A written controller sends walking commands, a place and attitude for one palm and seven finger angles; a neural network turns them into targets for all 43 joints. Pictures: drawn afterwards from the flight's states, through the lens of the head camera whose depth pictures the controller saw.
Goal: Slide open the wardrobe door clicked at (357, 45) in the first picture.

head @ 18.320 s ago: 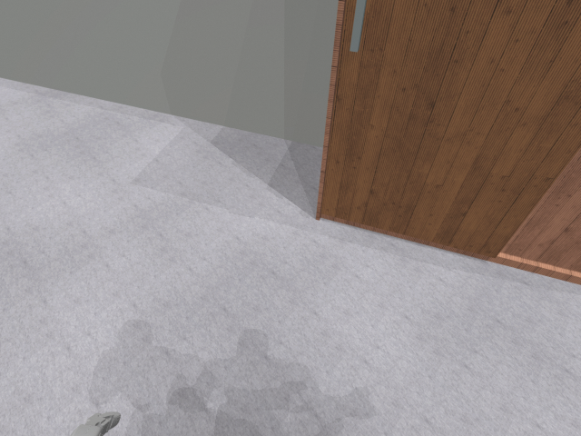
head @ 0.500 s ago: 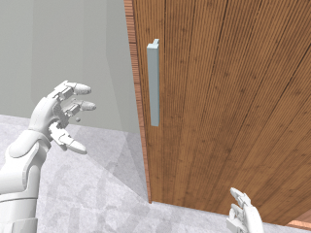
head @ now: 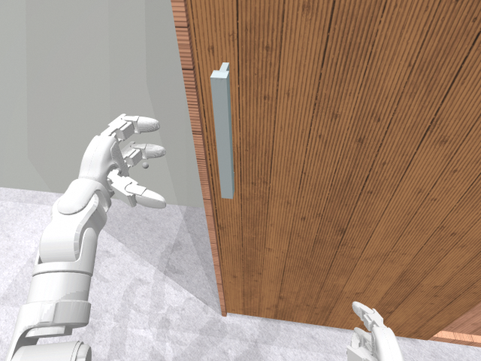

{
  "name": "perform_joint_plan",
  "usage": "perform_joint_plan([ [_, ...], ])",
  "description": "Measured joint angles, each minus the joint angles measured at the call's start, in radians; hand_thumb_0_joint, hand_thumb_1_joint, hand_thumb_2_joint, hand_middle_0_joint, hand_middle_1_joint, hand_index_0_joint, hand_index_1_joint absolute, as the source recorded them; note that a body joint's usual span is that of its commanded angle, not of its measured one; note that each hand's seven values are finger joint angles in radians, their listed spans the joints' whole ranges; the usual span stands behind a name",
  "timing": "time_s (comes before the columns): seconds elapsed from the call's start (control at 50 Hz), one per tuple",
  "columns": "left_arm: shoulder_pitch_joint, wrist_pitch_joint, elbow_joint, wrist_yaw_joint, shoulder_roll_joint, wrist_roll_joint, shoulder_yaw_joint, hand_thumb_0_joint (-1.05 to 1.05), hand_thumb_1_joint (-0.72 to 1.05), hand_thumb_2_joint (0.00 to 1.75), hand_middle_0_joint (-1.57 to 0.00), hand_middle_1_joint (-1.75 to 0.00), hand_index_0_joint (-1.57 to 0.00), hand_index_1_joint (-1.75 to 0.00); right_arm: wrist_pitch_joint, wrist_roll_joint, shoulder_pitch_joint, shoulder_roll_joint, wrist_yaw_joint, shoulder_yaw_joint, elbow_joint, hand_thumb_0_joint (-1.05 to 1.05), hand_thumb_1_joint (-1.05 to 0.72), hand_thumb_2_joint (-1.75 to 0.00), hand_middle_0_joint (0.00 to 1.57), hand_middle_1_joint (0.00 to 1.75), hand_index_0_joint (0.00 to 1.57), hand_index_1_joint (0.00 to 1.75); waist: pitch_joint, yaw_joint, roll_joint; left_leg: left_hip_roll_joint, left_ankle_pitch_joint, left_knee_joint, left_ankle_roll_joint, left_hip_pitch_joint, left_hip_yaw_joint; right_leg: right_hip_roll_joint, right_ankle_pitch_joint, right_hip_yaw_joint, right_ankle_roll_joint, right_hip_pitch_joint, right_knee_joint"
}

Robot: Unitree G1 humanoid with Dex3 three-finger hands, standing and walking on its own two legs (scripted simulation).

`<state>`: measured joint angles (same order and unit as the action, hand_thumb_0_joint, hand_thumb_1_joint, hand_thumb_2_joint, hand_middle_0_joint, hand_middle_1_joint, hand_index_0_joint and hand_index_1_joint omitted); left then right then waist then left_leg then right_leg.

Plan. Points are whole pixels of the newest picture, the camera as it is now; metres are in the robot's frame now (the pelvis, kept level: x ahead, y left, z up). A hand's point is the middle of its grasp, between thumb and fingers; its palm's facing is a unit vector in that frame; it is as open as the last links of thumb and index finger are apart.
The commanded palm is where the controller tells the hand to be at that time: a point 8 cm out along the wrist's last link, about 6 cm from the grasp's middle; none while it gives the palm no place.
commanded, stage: move the hooked fingers beside the handle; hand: left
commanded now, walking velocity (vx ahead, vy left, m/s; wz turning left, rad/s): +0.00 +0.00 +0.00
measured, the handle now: (226, 137) +0.44 +0.05 +0.17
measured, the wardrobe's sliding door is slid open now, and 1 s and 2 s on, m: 0.00 0.00 0.00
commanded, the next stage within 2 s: none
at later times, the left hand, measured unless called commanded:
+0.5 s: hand (184, 154) +0.39 +0.12 +0.17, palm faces -0.09 -1.00 -0.01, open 14.0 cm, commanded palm +0.36 +0.17 +0.18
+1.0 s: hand (185, 156) +0.38 +0.11 +0.18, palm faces -0.07 -1.00 -0.02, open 14.0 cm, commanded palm +0.35 +0.17 +0.18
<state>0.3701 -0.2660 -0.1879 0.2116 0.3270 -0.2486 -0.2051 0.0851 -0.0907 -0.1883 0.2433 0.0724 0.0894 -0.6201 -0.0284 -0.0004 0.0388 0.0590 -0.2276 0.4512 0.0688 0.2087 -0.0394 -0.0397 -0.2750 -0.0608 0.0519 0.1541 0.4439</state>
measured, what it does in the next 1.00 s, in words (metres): stands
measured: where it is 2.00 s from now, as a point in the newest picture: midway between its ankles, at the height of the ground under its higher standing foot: outside the picture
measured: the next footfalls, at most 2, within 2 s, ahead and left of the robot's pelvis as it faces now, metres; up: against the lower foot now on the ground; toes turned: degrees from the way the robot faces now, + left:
none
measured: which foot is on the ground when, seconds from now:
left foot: down 0.00-1.00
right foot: down 0.00-1.00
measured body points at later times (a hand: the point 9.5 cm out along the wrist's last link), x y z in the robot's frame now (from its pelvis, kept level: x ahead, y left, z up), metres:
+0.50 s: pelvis +0.01 -0.01 +0.00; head +0.00 -0.03 +0.45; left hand +0.39 +0.17 +0.18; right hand +0.17 -0.24 -0.10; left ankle +0.01 +0.07 -0.74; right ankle -0.02 -0.08 -0.74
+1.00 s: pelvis +0.00 -0.02 +0.00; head -0.02 -0.04 +0.45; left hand +0.37 +0.17 +0.18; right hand +0.17 -0.25 -0.09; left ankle +0.01 +0.07 -0.74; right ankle -0.02 -0.08 -0.74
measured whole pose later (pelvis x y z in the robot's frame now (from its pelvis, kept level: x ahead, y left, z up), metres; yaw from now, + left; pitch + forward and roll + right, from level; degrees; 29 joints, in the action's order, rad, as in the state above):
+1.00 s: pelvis +0.00 -0.02 +0.00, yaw +0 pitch -1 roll +0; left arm 0.49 -0.23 -0.33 0.13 0.26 -0.23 -0.13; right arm -0.01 -0.09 -0.18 0.25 0.07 0.08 -0.62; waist -0.03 -0.01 0.04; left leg 0.04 -0.22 0.44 0.04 0.20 -0.03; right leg -0.06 -0.26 -0.07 0.08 0.15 0.43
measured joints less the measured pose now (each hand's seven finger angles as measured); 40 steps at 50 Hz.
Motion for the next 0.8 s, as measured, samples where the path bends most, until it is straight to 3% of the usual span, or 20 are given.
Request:
perform_joint_plan([
  [0.08, -0.011, -0.006, -0.011, -0.001, -0.005, 0.005, 0.007, -0.01, -0.5, 0.3, -0.3, -1.2, -0.3, -1.2, -0.013, -0.003, -0.015, 0.008, -0.004, -0.009, 0.009, 0.01, -0.91, -0.9, 0.2, 0.3, 0.2, 0.3, 0.001, -0.001, 0.005, -0.002, -0.005, 0.001, -0.001, -0.001, -0.001, -0.003, -0.002, 0.001, 0.001, -0.003, -0.004],
  [0.22, 0.006, 0.05, 0.007, -0.011, -0.046, 0.003, 0.053, -0.01, -0.5, 0.3, -0.3, -1.2, -0.3, -1.2, -0.015, 0.001, -0.017, 0.017, -0.002, -0.017, -0.013, 0.01, -0.91, -0.9, 0.2, 0.3, 0.2, 0.3, 0.009, 0.007, 0.001, -0.001, -0.013, 0.005, -0.003, -0.004, 0.006, -0.002, -0.012, -0.005, 0.004, -0.009, -0.002],
  [0.38, 0.083, 0.017, -0.079, -0.063, -0.07, 0.023, 0.074, -0.01, -0.5, 0.3, -0.3, -1.2, -0.3, -1.2, -0.045, 0.003, -0.007, 0.009, -0.011, -0.021, -0.009, 0.01, -0.91, -0.9, 0.2, 0.3, 0.2, 0.3, 0.001, -0.005, 0.004, -0.004, -0.011, -0.001, -0.008, 0.004, 0.003, -0.005, -0.012, -0.001, 0.008, 0.004, -0.001],
  [0.46, 0.077, 0.033, -0.075, -0.077, -0.085, 0.027, 0.074, -0.01, -0.5, 0.3, -0.3, -1.2, -0.3, -1.2, -0.055, 0.009, -0.013, 0.004, -0.017, -0.022, -0.003, 0.01, -0.91, -0.9, 0.2, 0.3, 0.2, 0.3, -0.001, -0.008, 0.002, -0.007, -0.012, -0.009, -0.011, -0.004, -0.004, -0.008, -0.013, 0.007, 0.011, 0.002, -0.003],
  [0.56, 0.053, 0.052, -0.058, -0.082, -0.077, 0.034, 0.054, -0.01, -0.5, 0.3, -0.3, -1.2, -0.3, -1.2, -0.073, 0.009, -0.025, 0.001, -0.022, -0.021, 0.003, 0.01, -0.91, -0.9, 0.2, 0.3, 0.2, 0.3, -0.01, -0.008, -0.001, -0.014, -0.015, -0.016, -0.017, -0.02, -0.012, -0.016, -0.013, 0.016, 0.017, -0.011, -0.009],
  [0.66, 0.023, 0.034, -0.046, -0.07, -0.063, 0.029, 0.044, -0.01, -0.5, 0.3, -0.3, -1.2, -0.3, -1.2, -0.088, 0.001, -0.029, 0.01, -0.022, -0.026, 0.009, 0.01, -0.91, -0.9, 0.2, 0.3, 0.2, 0.3, -0.012, -0.003, 0.002, -0.019, -0.015, -0.013, -0.021, -0.025, -0.008, -0.02, -0.011, 0.013, 0.021, -0.019, -0.013],
  [0.8, -0.004, 0.036, -0.007, -0.067, -0.077, 0.023, 0.082, -0.01, -0.5, 0.3, -0.3, -1.2, -0.3, -1.2, -0.083, -0.001, -0.011, 0.021, -0.01, -0.032, 0.009, 0.01, -0.91, -0.9, 0.2, 0.3, 0.2, 0.3, 0.006, 0.006, 0.004, -0.018, -0.007, -0.005, -0.024, -0.021, 0.006, -0.02, -0.006, -0.003, 0.025, -0.022, -0.009],
])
